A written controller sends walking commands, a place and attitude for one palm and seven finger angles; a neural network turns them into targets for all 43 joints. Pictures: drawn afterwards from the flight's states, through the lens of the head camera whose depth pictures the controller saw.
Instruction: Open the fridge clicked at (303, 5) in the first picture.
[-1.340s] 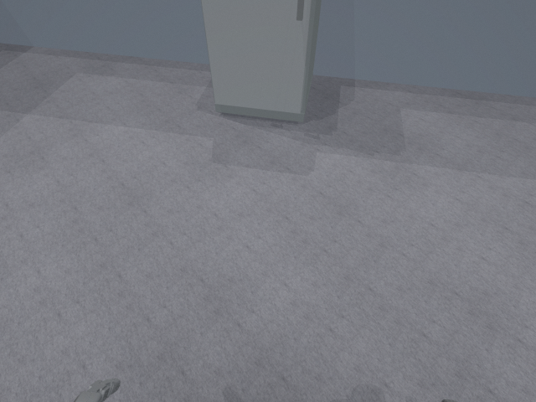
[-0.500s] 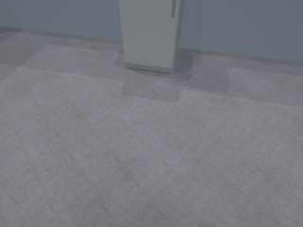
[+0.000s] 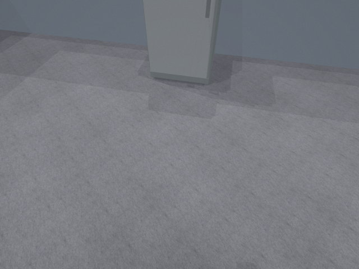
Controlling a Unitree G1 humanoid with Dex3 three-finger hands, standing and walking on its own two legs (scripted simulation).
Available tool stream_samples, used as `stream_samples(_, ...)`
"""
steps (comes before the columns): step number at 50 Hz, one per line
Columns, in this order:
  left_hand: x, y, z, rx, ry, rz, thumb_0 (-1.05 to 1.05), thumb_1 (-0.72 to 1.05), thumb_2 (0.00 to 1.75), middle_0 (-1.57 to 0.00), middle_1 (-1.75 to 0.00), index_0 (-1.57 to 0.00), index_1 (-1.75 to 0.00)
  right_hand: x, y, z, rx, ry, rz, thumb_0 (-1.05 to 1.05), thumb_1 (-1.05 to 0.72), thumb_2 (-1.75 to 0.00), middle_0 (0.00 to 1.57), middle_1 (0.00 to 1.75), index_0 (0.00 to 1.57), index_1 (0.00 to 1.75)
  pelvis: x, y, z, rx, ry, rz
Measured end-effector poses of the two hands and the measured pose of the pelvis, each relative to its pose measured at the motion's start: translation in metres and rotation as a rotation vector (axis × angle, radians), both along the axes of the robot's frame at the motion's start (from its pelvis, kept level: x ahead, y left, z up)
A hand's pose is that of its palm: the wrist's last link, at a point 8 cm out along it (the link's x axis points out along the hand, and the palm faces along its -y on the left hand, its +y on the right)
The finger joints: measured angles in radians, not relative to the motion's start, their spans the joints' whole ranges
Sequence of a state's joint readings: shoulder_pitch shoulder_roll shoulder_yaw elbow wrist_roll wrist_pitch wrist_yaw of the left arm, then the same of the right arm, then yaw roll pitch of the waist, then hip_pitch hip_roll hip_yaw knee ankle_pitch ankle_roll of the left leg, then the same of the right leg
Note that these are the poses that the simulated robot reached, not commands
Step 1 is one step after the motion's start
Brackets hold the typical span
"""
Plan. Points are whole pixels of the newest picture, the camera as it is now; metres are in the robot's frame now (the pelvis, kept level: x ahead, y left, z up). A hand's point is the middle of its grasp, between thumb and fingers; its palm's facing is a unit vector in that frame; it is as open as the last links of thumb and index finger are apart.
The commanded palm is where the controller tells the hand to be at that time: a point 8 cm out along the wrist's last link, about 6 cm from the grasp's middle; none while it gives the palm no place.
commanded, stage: look at it before walking up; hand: right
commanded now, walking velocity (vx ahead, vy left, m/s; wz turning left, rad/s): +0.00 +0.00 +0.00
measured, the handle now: out of the picture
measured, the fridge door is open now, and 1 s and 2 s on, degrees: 0 0 0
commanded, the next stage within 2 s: walk to a spot facing it in 0.30 s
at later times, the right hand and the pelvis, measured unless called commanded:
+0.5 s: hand out of the picture +0.08 -0.24 -0.16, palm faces -0.03 +0.95 -0.32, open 7.4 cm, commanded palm none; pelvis +0.01 +0.00 +0.00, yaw +1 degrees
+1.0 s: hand (255, 253) +0.22 -0.20 -0.20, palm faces -0.14 +0.98 -0.12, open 7.4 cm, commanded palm none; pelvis +0.16 -0.03 -0.02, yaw +7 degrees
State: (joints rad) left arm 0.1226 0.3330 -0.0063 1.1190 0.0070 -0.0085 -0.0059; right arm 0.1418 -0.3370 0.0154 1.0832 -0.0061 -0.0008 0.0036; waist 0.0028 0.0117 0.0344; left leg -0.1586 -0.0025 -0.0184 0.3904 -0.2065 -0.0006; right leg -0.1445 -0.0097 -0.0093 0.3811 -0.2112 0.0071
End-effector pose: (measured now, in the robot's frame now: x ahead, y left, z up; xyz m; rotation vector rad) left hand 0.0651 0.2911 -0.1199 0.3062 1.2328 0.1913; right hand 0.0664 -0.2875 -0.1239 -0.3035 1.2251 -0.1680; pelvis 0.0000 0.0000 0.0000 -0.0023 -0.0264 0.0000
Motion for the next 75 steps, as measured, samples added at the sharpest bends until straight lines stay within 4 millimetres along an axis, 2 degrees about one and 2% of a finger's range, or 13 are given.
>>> stream_samples(25, 0.015, -0.011, -0.003, -0.015, -0.014, -0.007, 0.00, 0.90, 0.90, -0.20, -0.29, -0.20, -0.30, 0.005, -0.001, -0.002, -0.002, 0.010, -0.008, 0.00, -0.91, -0.89, 0.20, 0.30, 0.20, 0.30, 0.010, -0.004, -0.001, 0.000, 0.006, 0.010)
stream_samples(35, -0.009, -0.048, -0.028, -0.081, 0.111, 0.076, 0.00, 0.90, 0.90, -0.20, -0.29, -0.20, -0.30, -0.023, 0.033, -0.036, 0.131, 0.169, -0.061, 0.00, -0.91, -0.89, 0.20, 0.30, 0.20, 0.30, 0.056, -0.012, -0.015, 0.032, 0.033, 0.040)
stream_samples(40, -0.006, -0.074, -0.026, -0.078, 0.131, 0.147, 0.00, 0.90, 0.90, -0.20, -0.29, -0.20, -0.30, -0.023, 0.036, -0.050, 0.187, 0.286, -0.072, 0.00, -0.91, -0.89, 0.20, 0.30, 0.20, 0.30, 0.090, -0.027, -0.020, 0.022, 0.043, 0.082)
stream_samples(42, -0.010, -0.085, -0.023, -0.075, 0.128, 0.187, 0.00, 0.90, 0.90, -0.20, -0.29, -0.20, -0.30, -0.007, 0.035, -0.049, 0.190, 0.319, -0.040, 0.00, -0.91, -0.89, 0.20, 0.30, 0.20, 0.30, 0.103, -0.030, -0.018, 0.033, 0.039, 0.096)
stream_samples(45, -0.029, -0.103, -0.019, -0.089, 0.198, 0.249, 0.00, 0.90, 0.90, -0.20, -0.29, -0.20, -0.30, 0.040, 0.033, -0.049, 0.191, 0.289, 0.000, 0.01, -0.91, -0.89, 0.20, 0.30, 0.20, 0.30, 0.124, -0.031, -0.015, 0.044, 0.034, 0.102)
stream_samples(50, -0.058, -0.134, -0.010, -0.143, 0.393, 0.340, 0.00, 0.90, 0.90, -0.20, -0.29, -0.20, -0.30, 0.156, 0.041, -0.049, 0.194, 0.137, 0.078, 0.01, -0.91, -0.89, 0.20, 0.30, 0.20, 0.30, 0.162, -0.026, -0.016, 0.046, 0.034, 0.129)
stream_samples(54, -0.058, -0.146, -0.011, -0.191, 0.518, 0.408, 0.00, 0.90, 0.90, -0.20, -0.29, -0.20, -0.30, 0.256, 0.061, -0.049, 0.188, -0.007, 0.155, 0.00, -0.91, -0.90, 0.20, 0.30, 0.20, 0.30, 0.201, -0.016, -0.026, 0.047, 0.024, 0.155)
stream_samples(57, -0.035, -0.138, -0.023, -0.211, 0.548, 0.444, 0.00, 0.90, 0.90, -0.20, -0.29, -0.20, -0.30, 0.310, 0.074, -0.053, 0.171, -0.098, 0.177, 0.00, -0.91, -0.90, 0.20, 0.30, 0.20, 0.30, 0.238, -0.002, -0.039, 0.028, 0.004, 0.176)
stream_samples(59, -0.002, -0.125, -0.032, -0.204, 0.500, 0.449, 0.00, 0.90, 0.90, -0.20, -0.29, -0.20, -0.30, 0.328, 0.078, -0.052, 0.166, -0.114, 0.168, 0.00, -0.91, -0.89, 0.20, 0.30, 0.20, 0.30, 0.254, 0.003, -0.039, 0.037, -0.007, 0.178)
stream_samples(63, 0.099, -0.093, -0.038, -0.174, 0.287, 0.399, 0.01, 0.90, 0.90, -0.20, -0.29, -0.20, -0.30, 0.340, 0.080, -0.046, 0.158, -0.055, 0.156, 0.00, -0.91, -0.89, 0.20, 0.30, 0.20, 0.30, 0.287, 0.008, -0.026, 0.043, -0.012, 0.180)
stream_samples(67, 0.206, -0.072, -0.032, -0.152, 0.069, 0.340, 0.00, 0.91, 0.90, -0.20, -0.29, -0.19, -0.30, 0.343, 0.076, -0.039, 0.147, 0.026, 0.143, 0.00, -0.93, -0.89, 0.20, 0.30, 0.20, 0.30, 0.321, 0.005, -0.016, 0.044, 0.002, 0.188)
stream_samples(71, 0.284, -0.056, -0.021, -0.111, -0.025, 0.290, 0.02, 0.95, 0.90, -0.20, -0.29, -0.20, -0.30, 0.351, 0.067, -0.037, 0.163, 0.083, 0.109, 0.00, -0.93, -0.89, 0.20, 0.30, 0.20, 0.30, 0.361, -0.003, -0.011, 0.047, 0.016, 0.187)
stream_samples(75, 0.352, -0.058, -0.016, -0.093, -0.065, 0.228, 0.01, 0.94, 0.90, -0.20, -0.29, -0.19, -0.30, 0.363, 0.054, -0.045, 0.185, 0.137, 0.059, 0.00, -0.92, -0.89, 0.20, 0.30, 0.20, 0.30, 0.404, -0.014, -0.014, 0.054, 0.025, 0.185)
